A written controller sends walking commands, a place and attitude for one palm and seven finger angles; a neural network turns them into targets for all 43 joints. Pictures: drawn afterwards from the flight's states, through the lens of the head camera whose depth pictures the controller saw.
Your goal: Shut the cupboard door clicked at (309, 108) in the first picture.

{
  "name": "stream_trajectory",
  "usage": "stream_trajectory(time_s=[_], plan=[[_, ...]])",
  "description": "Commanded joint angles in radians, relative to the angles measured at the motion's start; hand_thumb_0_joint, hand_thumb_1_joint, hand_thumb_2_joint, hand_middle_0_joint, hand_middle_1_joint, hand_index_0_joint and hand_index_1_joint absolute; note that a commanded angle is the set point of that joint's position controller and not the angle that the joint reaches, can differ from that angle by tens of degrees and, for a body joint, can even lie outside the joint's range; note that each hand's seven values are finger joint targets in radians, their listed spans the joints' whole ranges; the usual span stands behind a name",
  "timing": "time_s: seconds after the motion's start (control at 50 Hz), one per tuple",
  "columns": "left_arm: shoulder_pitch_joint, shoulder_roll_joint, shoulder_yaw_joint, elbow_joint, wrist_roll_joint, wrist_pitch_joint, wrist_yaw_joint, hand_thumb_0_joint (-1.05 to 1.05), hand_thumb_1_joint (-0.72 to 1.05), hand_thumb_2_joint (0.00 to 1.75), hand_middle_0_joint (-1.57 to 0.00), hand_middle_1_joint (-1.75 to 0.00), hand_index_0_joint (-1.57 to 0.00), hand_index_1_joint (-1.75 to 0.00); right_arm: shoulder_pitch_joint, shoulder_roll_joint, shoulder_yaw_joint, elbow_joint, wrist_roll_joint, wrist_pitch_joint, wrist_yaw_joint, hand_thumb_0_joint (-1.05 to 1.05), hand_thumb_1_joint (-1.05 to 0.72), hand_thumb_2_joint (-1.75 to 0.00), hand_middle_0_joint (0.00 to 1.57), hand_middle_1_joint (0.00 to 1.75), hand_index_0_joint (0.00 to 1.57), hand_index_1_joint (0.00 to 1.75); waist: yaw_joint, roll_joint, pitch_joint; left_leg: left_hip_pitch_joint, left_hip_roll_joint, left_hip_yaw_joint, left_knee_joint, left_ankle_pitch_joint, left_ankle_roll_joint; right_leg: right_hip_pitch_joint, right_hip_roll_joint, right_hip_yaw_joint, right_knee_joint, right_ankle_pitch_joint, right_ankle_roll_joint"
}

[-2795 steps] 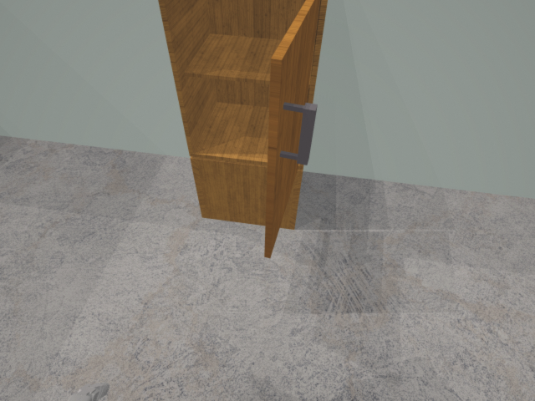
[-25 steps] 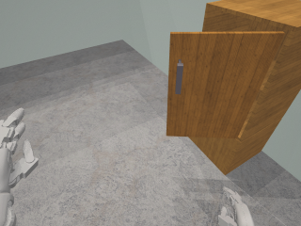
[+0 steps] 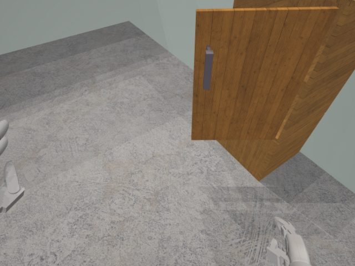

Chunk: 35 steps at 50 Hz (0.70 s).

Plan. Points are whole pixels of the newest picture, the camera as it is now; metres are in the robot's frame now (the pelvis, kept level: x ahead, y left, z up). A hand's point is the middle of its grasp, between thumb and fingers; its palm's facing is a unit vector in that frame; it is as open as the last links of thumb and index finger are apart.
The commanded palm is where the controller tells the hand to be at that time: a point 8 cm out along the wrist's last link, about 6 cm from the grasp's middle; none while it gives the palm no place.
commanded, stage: step back with the hand held close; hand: left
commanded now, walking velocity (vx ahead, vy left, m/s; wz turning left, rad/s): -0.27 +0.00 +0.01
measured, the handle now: (207, 67) +0.71 -0.05 +0.07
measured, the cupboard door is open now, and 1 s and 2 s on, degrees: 56 56 56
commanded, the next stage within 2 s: stop stepping back and stand still in 0.88 s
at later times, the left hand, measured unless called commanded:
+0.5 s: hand out of the picture +0.07 +0.28 +0.17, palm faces +0.52 -0.72 -0.46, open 7.4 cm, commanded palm +0.02 +0.31 +0.18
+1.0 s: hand out of the picture -0.01 +0.24 +0.17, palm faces +0.32 -0.80 -0.50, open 7.4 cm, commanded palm -0.08 +0.29 +0.18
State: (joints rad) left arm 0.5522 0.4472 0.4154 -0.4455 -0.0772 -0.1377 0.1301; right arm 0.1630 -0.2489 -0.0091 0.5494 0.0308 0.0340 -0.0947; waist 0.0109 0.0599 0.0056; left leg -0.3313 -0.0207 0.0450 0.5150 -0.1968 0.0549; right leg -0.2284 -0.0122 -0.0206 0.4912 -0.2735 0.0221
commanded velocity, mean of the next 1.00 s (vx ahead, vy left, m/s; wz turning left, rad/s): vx -0.33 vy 0.00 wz -0.04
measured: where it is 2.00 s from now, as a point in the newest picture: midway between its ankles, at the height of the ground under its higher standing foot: outside the picture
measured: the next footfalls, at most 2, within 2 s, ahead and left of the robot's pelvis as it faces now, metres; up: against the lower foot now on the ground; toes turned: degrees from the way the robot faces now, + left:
left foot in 0.60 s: +0.00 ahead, +0.11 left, +0.00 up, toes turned +5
right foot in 0.92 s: -0.31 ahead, -0.10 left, +0.00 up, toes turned -3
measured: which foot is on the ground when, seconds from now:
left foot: down 0.00-0.46, up 0.48-0.58, down 0.60-1.00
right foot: down 0.00-0.62, up 0.64-0.90, down 0.92-1.00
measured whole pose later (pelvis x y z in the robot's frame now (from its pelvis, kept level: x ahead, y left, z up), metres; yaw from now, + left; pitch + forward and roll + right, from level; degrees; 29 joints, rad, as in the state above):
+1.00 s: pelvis -0.23 +0.00 -0.01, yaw -2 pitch +4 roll -4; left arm 0.51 0.48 0.44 -0.56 -0.08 -0.24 0.12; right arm 0.11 -0.18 0.02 0.64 -0.01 -0.10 -0.05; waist 0.01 0.06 0.02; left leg -0.57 0.11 0.06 0.42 0.09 0.02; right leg -0.08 0.11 -0.04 0.41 -0.40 -0.03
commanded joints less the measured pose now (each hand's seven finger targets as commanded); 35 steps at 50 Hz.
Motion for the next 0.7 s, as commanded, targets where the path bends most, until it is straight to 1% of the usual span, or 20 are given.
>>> stream_trajectory(time_s=[0.0, 0.08, 0.14, 0.18, 0.2, 0.26, 0.28, 0.36, 0.38, 0.42, 0.46, 0.48, 0.52, 0.54, 0.56, 0.58, 0.6, 0.62, 0.64, 0.68], plan=[[0.014, 0.153, 0.124, -0.165, -0.003, -0.056, 0.023, 0.00, 0.90, 0.90, -0.20, -0.30, -0.20, -0.30, -0.070, -0.110, -0.041, -0.159, -0.001, -0.053, -0.005, 0.00, -0.90, -0.90, 0.20, 0.30, 0.20, 0.30, -0.002, -0.038, -0.160, 0.049, 0.120, -0.116, -0.077, 0.215, -0.014, 0.025, -0.053, 0.040, -0.033, 0.244, -0.021], [-0.024, 0.183, 0.153, -0.195, 0.015, -0.081, 0.031, 0.00, 0.90, 0.90, -0.20, -0.30, -0.20, -0.30, -0.080, -0.129, -0.039, -0.161, -0.009, -0.074, -0.011, 0.00, -0.90, -0.90, 0.20, 0.30, 0.20, 0.30, -0.001, 0.033, -0.103, -0.158, 0.143, -0.175, -0.183, -0.137, 0.014, 0.106, -0.014, 0.040, 0.000, 0.085, -0.012], [-0.054, 0.153, 0.142, -0.220, 0.031, -0.105, 0.033, 0.00, 0.90, 0.90, -0.20, -0.30, -0.20, -0.30, -0.069, -0.125, -0.035, -0.172, -0.008, -0.094, -0.012, 0.00, -0.90, -0.90, 0.20, 0.30, 0.20, 0.30, -0.004, 0.082, -0.074, -0.332, 0.163, -0.213, -0.246, -0.403, 0.039, 0.196, 0.011, 0.038, 0.072, 0.025, -0.010], [-0.087, 0.186, 0.182, -0.258, 0.046, -0.125, 0.035, 0.00, 0.90, 0.90, -0.20, -0.30, -0.20, -0.30, -0.070, -0.138, -0.040, -0.169, -0.017, -0.114, -0.012, 0.00, -0.90, -0.90, 0.20, 0.30, 0.20, 0.30, 0.001, 0.145, -0.078, -0.432, 0.188, -0.254, -0.301, -0.509, 0.054, 0.277, 0.043, 0.020, 0.149, 0.028, -0.003], [-0.097, 0.156, 0.159, -0.273, 0.048, -0.133, 0.032, 0.00, 0.90, 0.90, -0.20, -0.30, -0.20, -0.30, -0.062, -0.127, -0.037, -0.169, -0.018, -0.122, -0.011, 0.00, -0.90, -0.90, 0.20, 0.30, 0.20, 0.30, 0.000, 0.164, -0.076, -0.461, 0.197, -0.259, -0.312, -0.525, 0.058, 0.294, 0.048, 0.010, 0.185, 0.038, -0.003], [-0.092, 0.159, 0.175, -0.293, 0.050, -0.150, 0.032, 0.00, 0.90, 0.90, -0.20, -0.30, -0.20, -0.30, -0.042, -0.125, -0.044, -0.163, -0.023, -0.148, -0.003, 0.00, -0.90, -0.90, 0.20, 0.30, 0.20, 0.30, 0.003, 0.188, -0.095, -0.469, 0.204, -0.267, -0.301, -0.542, 0.058, 0.295, 0.067, 0.010, 0.221, 0.021, -0.014], [-0.063, 0.189, 0.204, -0.290, 0.048, -0.154, 0.031, 0.00, 0.90, 0.90, -0.20, -0.30, -0.20, -0.30, -0.037, -0.126, -0.045, -0.154, -0.027, -0.158, 0.003, 0.00, -0.90, -0.90, 0.20, 0.30, 0.20, 0.30, 0.001, 0.166, -0.110, -0.416, 0.192, -0.266, -0.284, -0.515, 0.046, 0.261, 0.064, 0.015, 0.191, 0.007, -0.024], [-0.022, 0.148, 0.169, -0.278, 0.024, -0.160, 0.028, 0.00, 0.90, 0.90, -0.20, -0.30, -0.20, -0.30, -0.024, -0.109, -0.044, -0.135, -0.023, -0.168, 0.014, 0.00, -0.90, -0.90, 0.20, 0.30, 0.20, 0.30, -0.008, 0.023, -0.125, -0.228, 0.126, -0.175, -0.148, -0.426, -0.009, 0.041, 0.008, 0.099, 0.029, -0.129, -0.063], [-0.008, 0.168, 0.188, -0.255, 0.022, -0.152, 0.031, 0.00, 0.90, 0.90, -0.20, -0.30, -0.20, -0.30, -0.021, -0.110, -0.051, -0.125, -0.029, -0.166, 0.014, 0.00, -0.90, -0.90, 0.20, 0.30, 0.20, 0.30, -0.007, -0.034, -0.118, -0.178, 0.104, -0.145, -0.082, -0.395, -0.022, -0.038, -0.027, 0.148, -0.043, -0.208, -0.079], [-0.045, 0.143, 0.134, -0.240, 0.017, -0.148, 0.038, 0.00, 0.90, 0.90, -0.20, -0.30, -0.20, -0.30, -0.013, -0.090, -0.044, -0.100, -0.028, -0.158, 0.019, 0.00, -0.90, -0.90, 0.20, 0.30, 0.20, 0.30, -0.018, -0.160, -0.079, -0.011, 0.044, -0.081, 0.148, -0.250, -0.063, -0.283, -0.160, 0.285, -0.199, -0.291, -0.137], [-0.103, 0.151, 0.111, -0.205, 0.027, -0.136, 0.055, 0.00, 0.90, 0.90, -0.20, -0.30, -0.20, -0.30, -0.011, -0.075, -0.040, -0.070, -0.030, -0.148, 0.019, 0.00, -0.90, -0.90, 0.20, 0.30, 0.20, 0.30, -0.026, -0.244, -0.057, 0.055, 0.020, -0.051, 0.346, -0.189, -0.074, -0.390, -0.272, 0.341, -0.259, -0.221, -0.170], [-0.135, 0.162, 0.117, -0.200, 0.030, -0.130, 0.063, 0.00, 0.90, 0.90, -0.20, -0.30, -0.20, -0.30, -0.009, -0.082, -0.042, -0.060, -0.034, -0.145, 0.017, 0.00, -0.90, -0.90, 0.20, 0.30, 0.20, 0.30, -0.030, -0.240, -0.059, 0.050, 0.016, -0.056, 0.368, -0.179, -0.073, -0.381, -0.278, 0.332, -0.251, -0.126, -0.176], [-0.192, 0.168, 0.099, -0.211, 0.034, -0.126, 0.061, 0.00, 0.90, 0.90, -0.20, -0.30, -0.20, -0.30, -0.021, -0.064, -0.021, -0.063, -0.030, -0.140, 0.011, 0.00, -0.90, -0.90, 0.20, 0.30, 0.20, 0.30, -0.033, -0.219, -0.018, 0.028, 0.044, -0.078, 0.209, -0.175, -0.060, -0.345, -0.221, 0.220, -0.164, -0.049, -0.123], [-0.209, 0.178, 0.104, -0.212, 0.033, -0.124, 0.060, 0.00, 0.90, 0.90, -0.20, -0.30, -0.20, -0.30, -0.027, -0.073, -0.016, -0.065, -0.024, -0.139, 0.005, 0.00, -0.90, -0.90, 0.20, 0.30, 0.20, 0.30, -0.034, -0.137, 0.014, 0.014, 0.054, -0.097, 0.037, -0.145, -0.047, -0.344, -0.143, 0.157, -0.101, -0.095, -0.075], [-0.208, 0.173, 0.106, -0.229, 0.033, -0.130, 0.057, 0.00, 0.90, 0.90, -0.20, -0.30, -0.20, -0.30, -0.041, -0.094, -0.018, -0.074, -0.020, -0.146, -0.004, 0.00, -0.90, -0.90, 0.20, 0.30, 0.20, 0.30, -0.025, 0.013, 0.031, -0.055, 0.114, -0.176, -0.114, -0.121, -0.018, -0.295, -0.038, 0.086, 0.022, -0.114, -0.031], [-0.218, 0.189, 0.133, -0.240, 0.040, -0.135, 0.059, 0.00, 0.90, 0.90, -0.20, -0.30, -0.20, -0.30, -0.070, -0.119, -0.028, -0.084, -0.022, -0.155, -0.015, 0.00, -0.90, -0.90, 0.20, 0.30, 0.20, 0.30, -0.016, 0.178, 0.030, -0.219, 0.239, -0.316, -0.242, -0.136, 0.032, -0.147, 0.049, 0.026, 0.218, -0.059, 0.000], [-0.210, 0.174, 0.149, -0.253, 0.040, -0.144, 0.056, 0.00, 0.90, 0.90, -0.20, -0.30, -0.20, -0.30, -0.054, -0.095, -0.034, -0.086, -0.029, -0.163, -0.013, 0.00, -0.90, -0.90, 0.20, 0.30, 0.20, 0.30, 0.003, 0.201, -0.027, -0.266, 0.307, -0.360, -0.265, -0.081, 0.069, -0.049, 0.074, 0.029, 0.336, -0.092, -0.003], [-0.180, 0.182, 0.168, -0.246, 0.036, -0.159, 0.045, 0.00, 0.90, 0.90, -0.20, -0.30, -0.20, -0.30, -0.049, -0.088, -0.043, -0.080, -0.032, -0.176, -0.002, 0.00, -0.90, -0.90, 0.20, 0.30, 0.20, 0.30, -0.003, 0.203, -0.112, -0.316, 0.351, -0.370, -0.345, -0.331, 0.085, 0.057, 0.082, 0.051, 0.462, -0.169, -0.005], [-0.154, 0.178, 0.185, -0.271, 0.038, -0.162, 0.039, 0.00, 0.90, 0.90, -0.20, -0.30, -0.20, -0.30, -0.042, -0.103, -0.054, -0.090, -0.038, -0.180, 0.007, 0.00, -0.90, -0.90, 0.20, 0.30, 0.20, 0.30, -0.006, 0.245, -0.128, -0.372, 0.367, -0.407, -0.372, -0.452, 0.104, 0.092, 0.095, 0.057, 0.552, -0.166, -0.003], [-0.116, 0.178, 0.195, -0.353, 0.031, -0.164, 0.030, 0.00, 0.90, 0.90, -0.20, -0.30, -0.20, -0.30, -0.042, -0.097, -0.063, -0.094, -0.045, -0.189, 0.025, 0.00, -0.90, -0.90, 0.20, 0.30, 0.20, 0.30, -0.005, 0.189, -0.159, -0.293, 0.345, -0.357, -0.320, -0.345, 0.105, 0.056, 0.085, 0.060, 0.544, -0.157, -0.008]])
